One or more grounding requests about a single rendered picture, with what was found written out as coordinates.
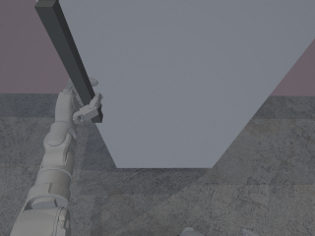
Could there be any left robot forearm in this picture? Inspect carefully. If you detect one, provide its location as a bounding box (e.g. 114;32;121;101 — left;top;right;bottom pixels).
10;121;78;236

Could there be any robot left upper arm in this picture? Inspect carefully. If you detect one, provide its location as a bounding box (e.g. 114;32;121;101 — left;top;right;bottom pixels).
13;206;72;236

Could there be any robot right shin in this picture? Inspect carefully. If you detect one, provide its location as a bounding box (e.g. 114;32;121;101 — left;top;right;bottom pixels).
181;227;194;234

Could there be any robot left hand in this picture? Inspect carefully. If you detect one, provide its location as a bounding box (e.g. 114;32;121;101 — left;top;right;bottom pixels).
54;77;103;129

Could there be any handle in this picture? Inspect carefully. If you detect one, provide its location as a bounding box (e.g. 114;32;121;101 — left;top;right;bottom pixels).
34;0;103;123

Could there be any fridge door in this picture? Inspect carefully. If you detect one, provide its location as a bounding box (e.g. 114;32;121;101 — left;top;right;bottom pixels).
35;0;315;168

